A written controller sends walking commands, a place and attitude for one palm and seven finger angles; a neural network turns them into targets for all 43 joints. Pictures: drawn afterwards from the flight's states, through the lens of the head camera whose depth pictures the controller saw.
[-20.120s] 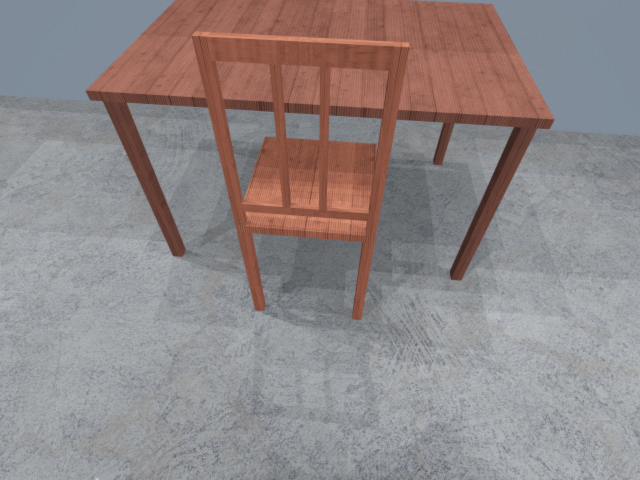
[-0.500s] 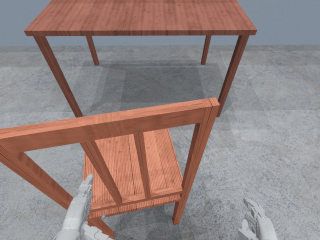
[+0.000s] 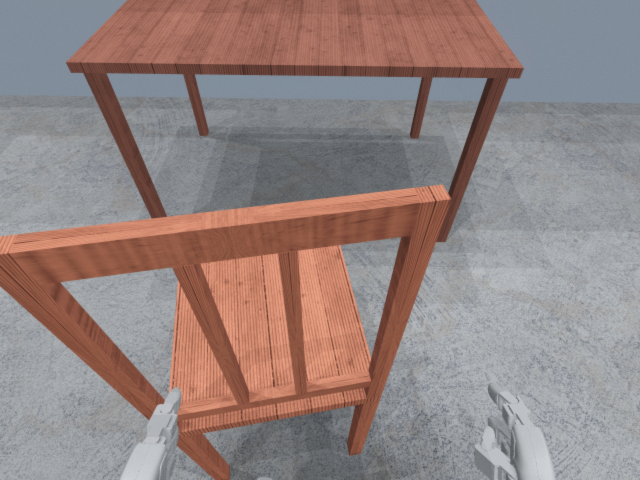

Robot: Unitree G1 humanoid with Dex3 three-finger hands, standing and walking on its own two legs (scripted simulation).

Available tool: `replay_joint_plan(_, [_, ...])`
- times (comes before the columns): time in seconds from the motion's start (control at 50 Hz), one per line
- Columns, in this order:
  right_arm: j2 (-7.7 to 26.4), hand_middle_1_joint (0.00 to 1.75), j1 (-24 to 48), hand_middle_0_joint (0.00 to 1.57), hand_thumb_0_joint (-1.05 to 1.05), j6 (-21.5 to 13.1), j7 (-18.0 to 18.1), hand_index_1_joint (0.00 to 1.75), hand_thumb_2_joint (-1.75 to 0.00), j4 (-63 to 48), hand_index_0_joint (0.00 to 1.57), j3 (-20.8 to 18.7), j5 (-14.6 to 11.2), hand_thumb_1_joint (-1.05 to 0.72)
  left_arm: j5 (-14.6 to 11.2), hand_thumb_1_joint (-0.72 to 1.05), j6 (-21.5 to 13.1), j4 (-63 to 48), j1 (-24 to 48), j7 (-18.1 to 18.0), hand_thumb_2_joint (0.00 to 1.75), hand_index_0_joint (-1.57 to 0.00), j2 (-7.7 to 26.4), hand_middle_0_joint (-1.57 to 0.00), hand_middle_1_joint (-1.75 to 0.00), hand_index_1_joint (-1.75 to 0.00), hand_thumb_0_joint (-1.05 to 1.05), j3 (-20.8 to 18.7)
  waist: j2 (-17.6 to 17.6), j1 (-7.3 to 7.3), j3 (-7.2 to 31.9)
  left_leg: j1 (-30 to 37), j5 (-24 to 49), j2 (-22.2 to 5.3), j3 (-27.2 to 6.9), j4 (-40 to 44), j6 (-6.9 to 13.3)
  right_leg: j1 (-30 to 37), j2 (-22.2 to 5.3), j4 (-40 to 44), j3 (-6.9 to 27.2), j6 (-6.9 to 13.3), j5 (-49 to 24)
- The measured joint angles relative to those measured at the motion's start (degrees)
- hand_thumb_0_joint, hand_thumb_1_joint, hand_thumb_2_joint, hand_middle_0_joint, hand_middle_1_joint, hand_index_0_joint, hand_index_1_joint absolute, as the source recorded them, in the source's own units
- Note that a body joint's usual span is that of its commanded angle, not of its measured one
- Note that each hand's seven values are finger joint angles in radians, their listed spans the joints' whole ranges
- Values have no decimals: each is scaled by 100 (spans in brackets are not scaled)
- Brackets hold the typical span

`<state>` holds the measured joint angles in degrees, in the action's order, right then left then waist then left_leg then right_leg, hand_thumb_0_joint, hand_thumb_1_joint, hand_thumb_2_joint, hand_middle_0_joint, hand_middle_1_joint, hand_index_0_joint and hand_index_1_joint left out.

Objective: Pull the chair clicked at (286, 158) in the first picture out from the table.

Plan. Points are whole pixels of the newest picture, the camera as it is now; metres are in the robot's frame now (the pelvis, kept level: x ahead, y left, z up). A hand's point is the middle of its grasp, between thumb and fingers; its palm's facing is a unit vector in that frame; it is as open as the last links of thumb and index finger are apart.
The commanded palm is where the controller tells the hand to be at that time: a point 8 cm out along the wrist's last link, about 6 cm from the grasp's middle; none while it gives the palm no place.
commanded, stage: draw the hand back to the body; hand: left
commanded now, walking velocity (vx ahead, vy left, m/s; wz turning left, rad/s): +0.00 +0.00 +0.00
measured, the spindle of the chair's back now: (222, 347) +0.28 +0.14 +0.01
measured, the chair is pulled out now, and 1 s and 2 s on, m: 0.60 0.59 0.58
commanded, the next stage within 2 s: step back with the hand held close in 1.58 s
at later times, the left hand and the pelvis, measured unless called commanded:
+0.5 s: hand (140, 447) +0.15 +0.17 +0.09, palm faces +0.05 -0.99 -0.09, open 17.4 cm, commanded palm +0.11 +0.23 +0.11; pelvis -0.01 +0.00 -0.01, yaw +0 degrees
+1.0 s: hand (95, 397) +0.18 +0.21 +0.13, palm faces +0.19 -0.88 -0.43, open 11.9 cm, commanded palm +0.15 +0.27 +0.20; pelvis +0.02 -0.01 +0.05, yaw -1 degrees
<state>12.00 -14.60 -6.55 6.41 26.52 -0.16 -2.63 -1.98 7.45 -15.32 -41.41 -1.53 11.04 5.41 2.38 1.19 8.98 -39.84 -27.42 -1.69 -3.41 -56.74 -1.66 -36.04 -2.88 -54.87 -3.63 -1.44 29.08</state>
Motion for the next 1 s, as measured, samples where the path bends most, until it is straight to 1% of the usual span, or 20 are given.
replay_joint_plan(0.02, [-7,30,-1,20,1,5,8,30,-90,-3,21,-11,-3,-90,6,-54,-14,-37,-63,6,20,-1,9,-1,0,0,-1,-2,0,-6,7,-19,-10,-1,-4,-23,-1,-17,1,-20,-3,1,10])
replay_joint_plan(0.04, [-14,30,0,20,1,-28,15,30,-90,3,21,-19,-2,-90,-147,-54,-127,-83,-133,33,20,-1,-11,-1,0,0,-1,-36,-1,-8,9,-51,-22,-1,-13,-56,-2,-43,2,-49,-10,3,22])
replay_joint_plan(0.08, [-33,30,3,20,1,-157,18,30,-90,63,21,-47,-2,-90,-431,-54,-596,-190,-255,130,20,-1,-75,-1,0,0,-1,-121,-27,-41,18,-154,-55,-8,-32,-160,-12,-136,9,-143,-23,9,54])
replay_joint_plan(0.12, [-51,30,18,20,1,-264,3,30,-90,153,21,-87,-9,-90,-609,-54,-1113,-329,-295,229,20,-1,-102,-1,0,0,-1,-214,-53,-94,13,-261,-96,-17,-61,-285,-24,-228,20,-253,-44,18,94])
replay_joint_plan(0.22, [-88,30,181,20,1,-395,-167,30,-90,372,21,-161,-27,-90,-807,-54,-2486,-485,-57,562,20,-1,-86,0,0,0,-1,-504,-60,-177,5,-618,-199,-35,-107,-656,-50,-572,40,-616,-64,41,201])
replay_joint_plan(0.24, [-102,30,234,20,1,-379,-212,30,-90,402,21,-175,-35,-90,-834,-54,-2696,-473,20,670,20,-1,-63,0,0,0,-1,-574,-54,-185,-4,-685,-219,-42,-106,-731,-54,-645,47,-695,-57,45,220])
replay_joint_plan(0.26, [-118,30,283,20,1,-340,-249,30,-90,416,21,-182,-53,-91,-863,-54,-2814,-467,81,777,20,0,-37,0,0,0,-1,-639,-44,-189,-24,-726,-237,-51,-101,-790,-57,-692,55,-758,-47,48,236])
replay_joint_plan(0.28, [-135,30,322,20,1,-286,-272,30,-90,413,21,-182,-75,-91,-897,-54,-2834,-475,123,872,20,0,-9,0,0,0,-1,-693,-32,-189,-51,-735,-249,-57,-93,-825,-61,-710,61,-798,-36,48,245])
replay_joint_plan(0.3, [-151,30,349,20,1,-230,-278,30,-90,402,21,-176,-101,-91,-930,-54,-2777,-487,144,947,20,0,24,0,0,0,-1,-738,-15,-187,-78,-715,-253,-63,-85,-835,-67,-697,66,-811,-26,40,247])
replay_joint_plan(0.34, [-183,30,359,20,1,-132,-249,30,-90,360,21,-145,-147,-91,-1020,-54,-2521,-543,120,1027,20,0,102,0,0,0,-1,-812,26,-178,-114,-615,-242,-70,-68,-788,-67,-607,71,-768,-11,36,231])
replay_joint_plan(0.4, [-227,30,293,20,1,-89,-149,30,-90,311,21,-81,-191,-91,-1165,-54,-2189,-667,7,1013,20,-1,219,0,0,0,-2,-957,62,-178,-124,-382,-188,-77,-44,-602,-56,-386,79,-588,2,41,173])
replay_joint_plan(0.46, [-224,30,204,20,1,-176,-81,30,-90,327,21,-31,-211,-91,-1278,-54,-2103,-805,-72,947,20,-1,277,-1,0,0,-2,-1121,89,-189,-117,-142,-114,-81,-51,-382,-51,-132,86,-347,-18,44,91])
replay_joint_plan(0.52, [-168,30,141,20,1,-310,-51,30,-90,390,21,2,-223,-91,-1336,-51,-2102,-884,-34,988,21,-1,293,-1,-1,-1,-2,-1250,102,-207,-115,75,-38,-80,-67,-172,-50,105,89,-112,-46,42,8])
replay_joint_plan(0.56, [-149,30,90,20,1,-227,40,30,-90,371,21,2,-177,-91,-909,-48,-1764,-999,23,672,23,-1,497,-3,-2,-1,-2,-1185,67,-303,-155,330,19,-99,-14,34,-64,327,104,78,-3,48,-60])
replay_joint_plan(0.6, [-131,30,94,20,1,-98,119,30,-90,344,21,34,-135,-91,-561,-44,-1377,-1135,-12,272,25,-2,653,-7,-5,-2,-1,-1036,68,-306,-243,657,104,-111,28,305,-72,634,115,343,24,39,-159])
replay_joint_plan(0.66, [-125,30,135,20,1,57,218,30,-90,316,21,90,-93,-91,-322,-35,-973,-1228,-84,-112,29,-3,790,-14,-9,-4,-1,-928,73,-265,-379,1128,245,-126,94,730,-56,1075,130,759,67,46,-317])
replay_joint_plan(0.72, [-119,30,166,20,1,116,282,30,-90,339,20,132,-69,-91,-264,-26,-754,-1210,-111,-283,34,-5,924,-21,-13,-6,-1,-925,75,-248,-521,1553,382,-136,139,1125,-53,1481,141,1149,90,49,-464])
replay_joint_plan(0.78, [-102,30,202,20,1,113,307,30,-90,415,20,165,-50,-91,-255,-16,-626,-1143,-81,-356,38,-7,1021,-27,-17,-8,-1,-979,76,-261,-664,1923,505,-144,169,1477,-57,1841,151,1499,102,53,-595])
replay_joint_plan(0.9, [-55,30,284,20,1,-26,283,30,-90,657,20,202,-10,-91,-278,5,-428,-1015,84,-421,49,-14,1132,-34,-24,-14,-1,-1115,90,-332,-903,2493,703,-144,201,2038,-73,2394,156,2039,103,65,-786])
replay_joint_plan(1.0, [-26,30,349,20,1,-184,224,30,-90,845,21,213,24,-91,-292,23,-330,-1000,254,-486,57,-18,1169,-39,-29,-18,0,-1309,107,-408,-1025,2818,809,-141,215,2365,-90,2697,155,2319,100,79,-867])
